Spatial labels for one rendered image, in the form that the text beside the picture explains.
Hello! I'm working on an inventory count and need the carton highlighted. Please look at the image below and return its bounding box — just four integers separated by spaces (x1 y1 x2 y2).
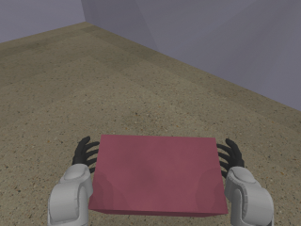
87 134 229 218

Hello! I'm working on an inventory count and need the robot right hand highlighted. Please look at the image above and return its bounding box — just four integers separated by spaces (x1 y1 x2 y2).
216 138 245 178

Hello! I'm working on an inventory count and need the robot left hand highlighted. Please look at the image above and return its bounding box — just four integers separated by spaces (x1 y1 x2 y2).
71 136 100 173

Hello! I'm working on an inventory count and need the robot right forearm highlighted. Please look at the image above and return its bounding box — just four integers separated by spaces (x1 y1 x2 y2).
224 166 275 226

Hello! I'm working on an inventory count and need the robot left forearm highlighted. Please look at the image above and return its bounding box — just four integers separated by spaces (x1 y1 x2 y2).
47 163 93 226

